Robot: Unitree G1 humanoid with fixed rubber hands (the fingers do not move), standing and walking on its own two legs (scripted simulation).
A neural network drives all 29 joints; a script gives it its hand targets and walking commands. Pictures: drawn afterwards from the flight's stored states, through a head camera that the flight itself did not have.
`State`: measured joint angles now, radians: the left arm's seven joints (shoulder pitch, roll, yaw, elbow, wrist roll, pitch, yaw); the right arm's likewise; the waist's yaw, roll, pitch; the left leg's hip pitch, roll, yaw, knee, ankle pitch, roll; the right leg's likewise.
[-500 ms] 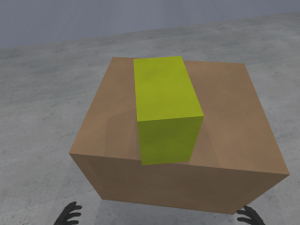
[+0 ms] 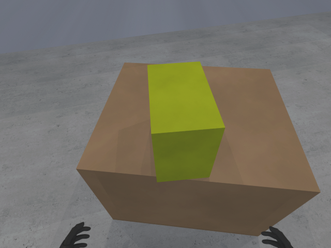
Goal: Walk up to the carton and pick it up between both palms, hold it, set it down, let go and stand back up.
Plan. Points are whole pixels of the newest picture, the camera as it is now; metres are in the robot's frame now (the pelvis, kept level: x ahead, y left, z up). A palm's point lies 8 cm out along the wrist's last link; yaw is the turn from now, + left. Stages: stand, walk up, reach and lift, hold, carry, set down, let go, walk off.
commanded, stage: stand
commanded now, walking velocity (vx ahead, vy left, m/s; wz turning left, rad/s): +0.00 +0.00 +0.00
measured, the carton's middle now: (178, 121) +0.51 -0.01 -0.03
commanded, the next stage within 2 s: none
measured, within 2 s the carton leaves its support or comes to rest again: neither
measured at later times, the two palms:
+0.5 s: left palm out of the picture +0.13 +0.28 -0.09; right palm out of the picture +0.12 -0.26 -0.10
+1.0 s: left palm out of the picture +0.13 +0.28 -0.09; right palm out of the picture +0.12 -0.26 -0.10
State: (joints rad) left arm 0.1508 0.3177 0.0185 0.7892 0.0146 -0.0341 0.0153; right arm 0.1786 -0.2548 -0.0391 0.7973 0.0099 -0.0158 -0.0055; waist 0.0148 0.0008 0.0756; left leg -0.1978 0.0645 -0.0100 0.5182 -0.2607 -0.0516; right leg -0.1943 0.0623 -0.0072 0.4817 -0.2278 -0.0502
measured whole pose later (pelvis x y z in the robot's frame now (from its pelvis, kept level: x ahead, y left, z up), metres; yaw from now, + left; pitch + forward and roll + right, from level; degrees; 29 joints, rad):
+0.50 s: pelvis +0.00 +0.00 +0.00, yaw +0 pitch -3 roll -1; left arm 0.15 0.32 0.02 0.79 0.01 -0.03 0.02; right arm 0.18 -0.26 -0.04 0.80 0.01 -0.02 -0.01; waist 0.01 0.00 0.08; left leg -0.20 0.06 -0.01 0.52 -0.26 -0.05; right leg -0.19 0.06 -0.01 0.48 -0.23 -0.05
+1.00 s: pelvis +0.00 +0.00 +0.00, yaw +0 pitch -3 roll -1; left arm 0.15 0.32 0.02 0.79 0.01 -0.03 0.02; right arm 0.18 -0.26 -0.04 0.80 0.01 -0.02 -0.01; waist 0.02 0.00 0.08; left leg -0.20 0.06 -0.01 0.52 -0.26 -0.05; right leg -0.19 0.06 -0.01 0.48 -0.23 -0.05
